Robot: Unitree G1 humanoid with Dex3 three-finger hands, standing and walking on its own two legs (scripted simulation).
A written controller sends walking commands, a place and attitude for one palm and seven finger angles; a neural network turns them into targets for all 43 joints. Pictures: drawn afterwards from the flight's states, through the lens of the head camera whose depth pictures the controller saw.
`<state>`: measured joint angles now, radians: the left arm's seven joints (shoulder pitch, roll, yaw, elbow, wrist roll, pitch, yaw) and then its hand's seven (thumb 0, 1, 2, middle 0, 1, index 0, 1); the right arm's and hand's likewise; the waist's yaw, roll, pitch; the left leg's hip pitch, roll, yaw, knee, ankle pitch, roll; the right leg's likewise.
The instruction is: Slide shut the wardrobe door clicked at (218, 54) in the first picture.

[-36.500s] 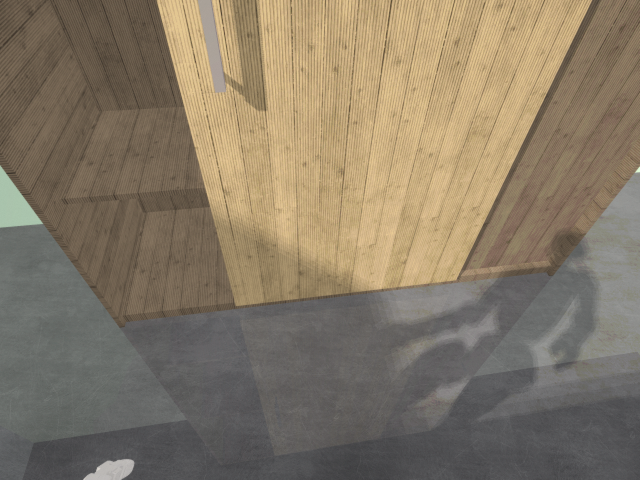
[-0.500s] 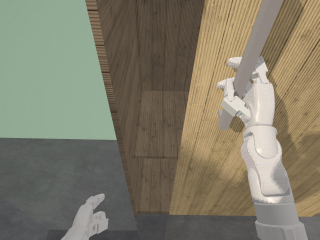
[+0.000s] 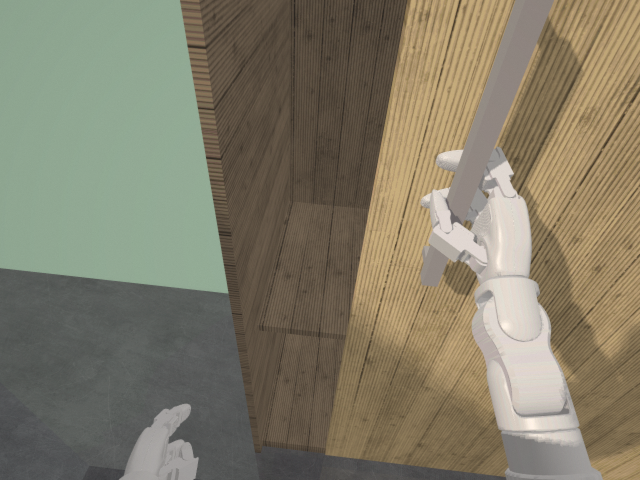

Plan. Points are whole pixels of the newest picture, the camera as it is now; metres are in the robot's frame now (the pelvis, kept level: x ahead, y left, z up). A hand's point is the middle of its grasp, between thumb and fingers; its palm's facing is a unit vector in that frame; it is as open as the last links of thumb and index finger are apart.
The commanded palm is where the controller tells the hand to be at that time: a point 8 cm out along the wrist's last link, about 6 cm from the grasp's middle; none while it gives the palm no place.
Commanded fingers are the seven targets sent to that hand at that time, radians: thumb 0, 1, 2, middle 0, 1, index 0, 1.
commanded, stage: stop walking and hold the door there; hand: right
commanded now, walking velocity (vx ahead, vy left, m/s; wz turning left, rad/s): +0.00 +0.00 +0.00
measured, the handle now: (465, 161) +0.38 -0.10 +0.27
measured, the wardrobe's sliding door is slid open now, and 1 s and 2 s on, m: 0.18 0.18 0.18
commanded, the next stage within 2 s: loosen the grip on the handle in 0.62 s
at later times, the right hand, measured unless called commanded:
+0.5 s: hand (443, 234) +0.32 -0.09 +0.22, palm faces -0.12 +0.99 -0.11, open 6.9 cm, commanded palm +0.31 -0.11 +0.22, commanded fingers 0.00 -0.90 -0.90 0.45 1.40 0.45 1.40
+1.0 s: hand (451, 231) +0.32 -0.09 +0.22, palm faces -0.11 +0.99 -0.12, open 10.5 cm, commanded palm +0.30 -0.15 +0.21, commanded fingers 0.00 0.55 -0.20 0.38 1.32 0.38 1.32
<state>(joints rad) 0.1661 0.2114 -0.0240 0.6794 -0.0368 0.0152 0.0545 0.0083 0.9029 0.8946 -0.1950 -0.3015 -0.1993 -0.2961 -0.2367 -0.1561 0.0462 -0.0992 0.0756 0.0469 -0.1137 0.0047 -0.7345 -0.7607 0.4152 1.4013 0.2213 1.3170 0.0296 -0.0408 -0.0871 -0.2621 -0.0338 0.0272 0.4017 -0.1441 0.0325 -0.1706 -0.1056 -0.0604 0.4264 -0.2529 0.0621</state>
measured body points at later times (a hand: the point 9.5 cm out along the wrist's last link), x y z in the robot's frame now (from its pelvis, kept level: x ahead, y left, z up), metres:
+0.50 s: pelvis +0.01 -0.05 +0.00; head -0.02 -0.03 +0.45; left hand +0.20 +0.14 -0.09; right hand +0.32 -0.14 +0.22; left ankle +0.04 +0.10 -0.74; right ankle -0.02 -0.16 -0.74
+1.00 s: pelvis -0.03 -0.02 -0.01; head -0.06 +0.01 +0.44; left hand +0.17 +0.18 -0.09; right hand +0.32 -0.15 +0.23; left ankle +0.04 +0.10 -0.74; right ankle -0.02 -0.16 -0.74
